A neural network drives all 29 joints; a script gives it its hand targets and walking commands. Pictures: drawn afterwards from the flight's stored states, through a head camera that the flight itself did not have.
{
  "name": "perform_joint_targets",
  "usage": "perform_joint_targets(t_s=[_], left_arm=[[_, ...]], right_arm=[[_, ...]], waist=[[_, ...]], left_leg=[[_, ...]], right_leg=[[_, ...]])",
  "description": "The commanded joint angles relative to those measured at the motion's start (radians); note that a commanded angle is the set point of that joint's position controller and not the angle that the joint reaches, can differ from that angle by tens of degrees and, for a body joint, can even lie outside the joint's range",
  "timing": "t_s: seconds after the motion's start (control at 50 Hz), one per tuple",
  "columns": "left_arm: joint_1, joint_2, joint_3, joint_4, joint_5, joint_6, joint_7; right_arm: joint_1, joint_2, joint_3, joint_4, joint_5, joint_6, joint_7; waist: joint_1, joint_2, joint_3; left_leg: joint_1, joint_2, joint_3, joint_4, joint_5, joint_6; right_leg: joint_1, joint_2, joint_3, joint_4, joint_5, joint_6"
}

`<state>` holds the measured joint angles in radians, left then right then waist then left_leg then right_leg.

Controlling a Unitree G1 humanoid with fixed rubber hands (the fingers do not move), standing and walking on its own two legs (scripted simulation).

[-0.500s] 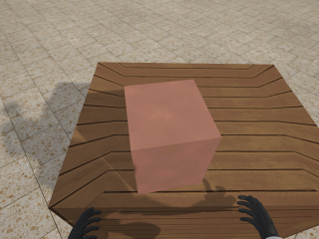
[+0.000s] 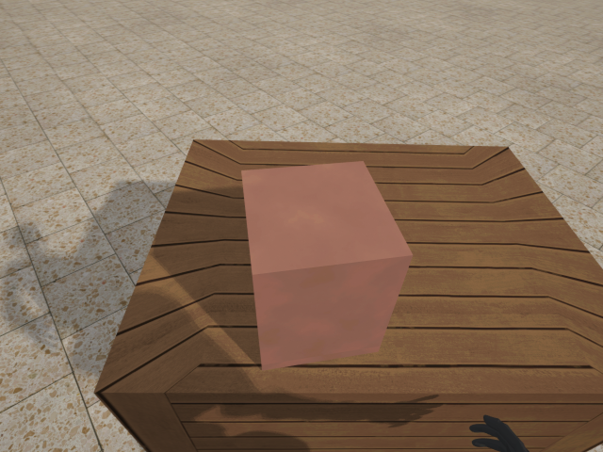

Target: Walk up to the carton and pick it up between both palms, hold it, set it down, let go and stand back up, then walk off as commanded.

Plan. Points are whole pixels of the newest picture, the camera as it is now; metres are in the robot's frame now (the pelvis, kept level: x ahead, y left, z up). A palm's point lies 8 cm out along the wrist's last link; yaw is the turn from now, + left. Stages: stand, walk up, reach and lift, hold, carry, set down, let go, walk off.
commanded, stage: stand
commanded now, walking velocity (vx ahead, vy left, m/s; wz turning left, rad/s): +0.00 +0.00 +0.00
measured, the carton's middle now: (312, 265) +0.42 +0.03 +0.01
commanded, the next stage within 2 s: walk off in 0.04 s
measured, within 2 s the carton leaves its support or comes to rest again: neither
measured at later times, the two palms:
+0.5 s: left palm out of the picture +0.06 +0.35 -0.12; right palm out of the picture +0.09 -0.27 -0.11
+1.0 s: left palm out of the picture +0.02 +0.31 -0.11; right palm out of the picture +0.02 -0.30 -0.10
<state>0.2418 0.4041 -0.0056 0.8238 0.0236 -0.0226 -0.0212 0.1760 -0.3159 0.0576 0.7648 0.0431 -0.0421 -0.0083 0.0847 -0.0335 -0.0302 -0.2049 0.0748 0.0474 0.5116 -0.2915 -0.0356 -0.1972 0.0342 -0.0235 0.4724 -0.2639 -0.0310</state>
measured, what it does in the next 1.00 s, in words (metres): lifts its right foot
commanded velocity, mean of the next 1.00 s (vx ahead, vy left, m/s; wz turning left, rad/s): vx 0.00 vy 0.00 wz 0.00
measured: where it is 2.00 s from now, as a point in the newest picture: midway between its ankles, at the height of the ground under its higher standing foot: outside the picture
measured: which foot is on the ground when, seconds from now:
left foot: down 0.00-1.00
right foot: down 0.00-0.52, up 0.54-1.00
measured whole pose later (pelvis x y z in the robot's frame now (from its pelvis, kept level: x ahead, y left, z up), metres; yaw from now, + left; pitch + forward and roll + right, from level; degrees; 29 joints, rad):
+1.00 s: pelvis -0.08 -0.01 -0.01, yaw -3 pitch -2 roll -1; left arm 0.17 0.47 -0.01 0.78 0.02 0.06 0.00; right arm 0.20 -0.37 0.02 0.74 0.04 0.05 -0.02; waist 0.07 -0.02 0.17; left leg -0.29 0.04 0.01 0.58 -0.25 0.03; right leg -0.42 0.08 0.06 0.94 -0.45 -0.02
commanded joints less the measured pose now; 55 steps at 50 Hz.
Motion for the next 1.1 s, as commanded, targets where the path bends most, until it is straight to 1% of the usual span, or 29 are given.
perform_joint_targets(t_s=[0.0,0.06,0.12,0.16,0.2,0.22,0.24,0.28,0.34,0.4,0.42,0.44,0.46,0.48,0.5,0.52,0.54,0.56,0.58,0.62,0.66,0.72,0.74,0.8,0.9,0.98,1.04,1.06,1.08], left_arm=[[-0.063,0.175,0.051,0.004,0.016,-0.033,-0.002],[-0.063,0.183,0.051,0.035,0.002,-0.032,0.002],[-0.074,0.207,0.053,0.063,0.003,-0.033,0.009],[-0.048,0.178,0.049,0.081,-0.009,-0.036,0.008],[-0.051,0.191,0.049,0.102,-0.007,-0.035,0.011],[0.013,0.220,0.082,-0.019,-0.014,-0.008,0.013],[0.038,0.225,0.087,-0.021,-0.023,0.001,0.018],[0.062,0.238,0.101,-0.038,-0.020,0.017,0.023],[0.000,0.288,0.111,-0.083,-0.003,0.041,0.027],[-0.078,0.308,0.120,-0.117,0.005,0.056,0.035],[-0.103,0.298,0.122,-0.130,0.006,0.058,0.037],[-0.134,0.267,0.111,-0.135,0.001,0.057,0.035],[-0.128,0.235,0.111,-0.124,-0.004,0.058,0.034],[-0.087,0.215,0.097,-0.131,-0.015,0.064,0.026],[-0.042,0.185,0.088,-0.117,-0.024,0.076,0.027],[0.026,0.168,0.080,-0.100,-0.032,0.089,0.027],[-0.007,0.189,0.085,-0.100,-0.029,0.102,0.031],[-0.032,0.198,0.090,-0.091,-0.025,0.103,0.034],[-0.046,0.192,0.093,-0.086,-0.029,0.099,0.037],[-0.014,0.202,0.092,-0.073,-0.035,0.095,0.030],[-0.002,0.200,0.091,-0.068,-0.035,0.091,0.035],[-0.030,0.188,0.092,-0.098,-0.022,0.078,0.041],[-0.022,0.188,0.091,-0.087,-0.022,0.075,0.039],[-0.027,0.196,0.096,-0.103,-0.016,0.073,0.042],[0.016,0.219,0.105,-0.056,-0.009,0.071,0.030],[0.054,0.210,0.109,-0.057,-0.006,0.070,0.021],[0.162,0.205,0.122,-0.030,0.003,0.056,0.017],[0.191,0.226,0.127,-0.027,0.013,0.052,0.021],[0.173,0.273,0.135,-0.043,0.023,0.042,0.028]], right_arm=[[-0.019,-0.245,-0.102,-0.007,-0.072,-0.007,-0.005],[-0.027,-0.258,-0.101,0.015,-0.070,-0.003,0.002],[-0.014,-0.239,-0.091,0.030,-0.067,0.002,0.001],[-0.029,-0.265,-0.097,0.042,-0.066,0.004,-0.003],[-0.030,-0.256,-0.094,0.056,-0.063,0.007,-0.005],[-0.059,-0.271,-0.132,-0.014,-0.075,0.030,-0.014],[-0.068,-0.262,-0.128,-0.018,-0.063,0.040,-0.014],[-0.037,-0.277,-0.147,-0.028,-0.062,0.060,-0.012],[-0.002,-0.251,-0.144,-0.038,-0.059,0.088,-0.007],[0.063,-0.258,-0.149,-0.029,-0.052,0.105,-0.002],[0.120,-0.261,-0.151,-0.016,-0.051,0.103,-0.001],[0.132,-0.260,-0.157,-0.011,-0.055,0.098,0.000],[0.155,-0.248,-0.150,-0.011,-0.065,0.084,-0.002],[0.120,-0.272,-0.158,-0.028,-0.070,0.073,-0.006],[0.093,-0.315,-0.174,-0.038,-0.087,0.070,-0.010],[0.074,-0.359,-0.187,-0.055,-0.089,0.072,-0.013],[0.088,-0.387,-0.195,-0.043,-0.086,0.072,-0.015],[0.054,-0.381,-0.188,-0.059,-0.082,0.075,-0.017],[0.044,-0.365,-0.182,-0.072,-0.084,0.072,-0.024],[0.032,-0.346,-0.180,-0.090,-0.091,0.072,-0.025],[0.059,-0.328,-0.184,-0.086,-0.083,0.076,-0.025],[0.077,-0.318,-0.189,-0.102,-0.077,0.071,-0.028],[0.088,-0.315,-0.193,-0.106,-0.079,0.069,-0.028],[0.086,-0.334,-0.193,-0.103,-0.074,0.067,-0.023],[0.017,-0.349,-0.188,-0.111,-0.069,0.078,-0.012],[-0.024,-0.354,-0.185,-0.125,-0.069,0.088,-0.008],[-0.107,-0.347,-0.174,-0.145,-0.059,0.094,-0.005],[-0.122,-0.325,-0.166,-0.144,-0.056,0.099,-0.008],[-0.073,-0.274,-0.154,-0.131,-0.052,0.103,-0.012]], waist=[[-0.066,0.104,0.039],[-0.073,0.137,0.010],[-0.087,0.113,-0.008],[-0.065,0.153,-0.013],[-0.077,0.124,-0.022],[-0.061,0.103,0.030],[-0.052,0.124,0.015],[-0.047,0.098,0.025],[-0.058,-0.064,0.062],[-0.085,-0.099,0.115],[-0.108,-0.099,0.126],[-0.125,-0.023,0.146],[-0.134,-0.006,0.117],[-0.117,0.113,0.092],[-0.101,0.240,0.050],[-0.075,0.258,-0.026],[-0.110,0.240,-0.001],[-0.109,0.175,0.058],[-0.109,0.136,0.079],[-0.088,0.172,0.060],[-0.106,0.169,0.008],[-0.128,0.166,-0.003],[-0.129,0.144,-0.028],[-0.135,0.202,-0.024],[-0.109,0.238,0.028],[-0.087,0.308,0.033],[-0.013,0.252,0.011],[0.017,0.179,-0.004],[0.013,-0.065,0.025]], left_leg=[[-0.012,0.045,-0.078,-0.097,0.058,0.079],[0.007,0.053,-0.085,-0.106,0.111,0.080],[0.025,0.059,-0.092,-0.113,0.169,0.075],[0.035,0.054,-0.080,-0.101,0.194,0.077],[0.046,0.059,-0.078,-0.097,0.241,0.074],[-0.043,0.033,-0.053,0.030,0.533,0.095],[-0.023,0.027,-0.025,0.049,0.547,0.101],[-0.058,-0.002,-0.016,0.110,0.428,0.118],[-0.052,-0.109,0.001,0.343,-0.062,0.102],[-0.057,-0.112,-0.075,0.463,-0.264,0.108],[-0.072,-0.082,-0.097,0.336,-0.226,0.107],[-0.075,-0.070,-0.093,0.186,-0.139,0.095],[-0.121,-0.045,-0.107,-0.032,-0.027,0.089],[-0.079,-0.005,-0.154,-0.127,0.337,0.081],[0.036,0.136,-0.328,-0.098,0.651,0.137],[0.092,0.229,-0.434,-0.112,0.661,0.195],[-0.015,0.253,-0.497,-0.167,0.522,0.245],[-0.089,0.256,-0.517,-0.183,0.414,0.259],[-0.066,0.226,-0.473,-0.154,0.482,0.236],[0.036,0.158,-0.339,-0.090,0.600,0.200],[0.133,0.141,-0.322,-0.080,0.594,0.171],[0.196,0.153,-0.304,-0.062,0.587,0.203],[0.232,0.148,-0.320,-0.059,0.597,0.165],[0.192,0.164,-0.316,-0.066,0.565,0.195],[-0.014,0.194,-0.311,-0.102,0.301,0.251],[-0.107,0.191,-0.313,-0.058,0.254,0.243],[-0.278,0.131,-0.250,0.019,0.120,0.181],[-0.333,0.048,-0.235,0.131,0.022,0.140],[-0.386,-0.132,-0.174,0.363,-0.260,0.097]], right_leg=[[-0.012,-0.136,0.137,-0.120,0.047,-0.019],[0.025,-0.139,0.129,-0.102,0.142,-0.017],[0.046,-0.144,0.124,-0.092,0.205,-0.015],[0.048,-0.145,0.138,-0.105,0.238,-0.012],[0.064,-0.144,0.122,-0.097,0.274,-0.006],[0.010,-0.148,0.113,0.007,0.598,-0.023],[-0.005,-0.147,0.103,0.037,0.641,-0.021],[-0.020,-0.154,0.130,0.049,0.568,-0.041],[-0.166,-0.293,0.260,-0.088,0.386,-0.185],[-0.269,-0.340,0.283,-0.092,0.317,-0.215],[-0.225,-0.323,0.234,-0.014,0.362,-0.184],[-0.192,-0.264,0.164,0.074,0.412,-0.133],[-0.049,-0.209,0.115,0.196,0.474,-0.084],[-0.056,-0.118,0.062,0.301,0.389,-0.038],[-0.219,-0.029,0.053,0.437,-0.037,0.000],[-0.302,0.041,0.079,0.571,-0.319,0.013],[-0.270,0.066,0.143,0.680,-0.310,0.004],[-0.277,0.075,0.198,0.737,-0.296,-0.004],[-0.295,0.078,0.235,0.747,-0.282,-0.008],[-0.339,0.085,0.219,0.766,-0.230,0.006],[-0.351,0.102,0.236,0.742,-0.222,0.019],[-0.370,0.084,0.210,0.661,-0.235,0.032],[-0.369,0.077,0.217,0.614,-0.229,0.033],[-0.335,0.053,0.169,0.551,-0.207,0.030],[-0.229,0.021,0.092,0.519,-0.183,0.017],[-0.134,-0.018,0.079,0.399,-0.164,-0.010],[0.084,-0.044,0.086,0.186,-0.012,-0.019],[0.155,-0.088,0.151,0.051,0.014,-0.023],[0.089,-0.211,0.378,-0.128,-0.073,-0.037]])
